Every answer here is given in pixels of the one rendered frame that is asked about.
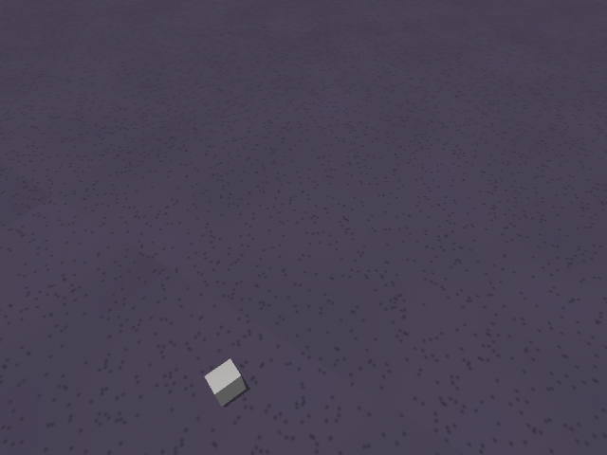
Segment carton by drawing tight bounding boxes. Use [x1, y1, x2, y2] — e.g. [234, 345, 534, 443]
[205, 359, 246, 407]

